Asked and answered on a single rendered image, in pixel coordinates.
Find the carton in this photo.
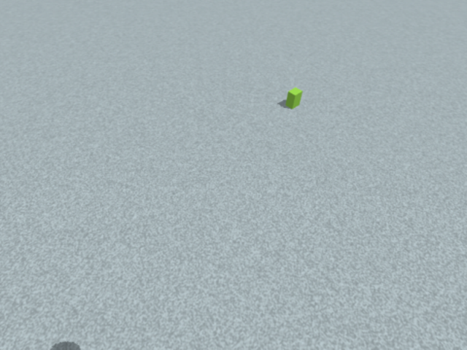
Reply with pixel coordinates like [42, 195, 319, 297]
[285, 87, 303, 109]

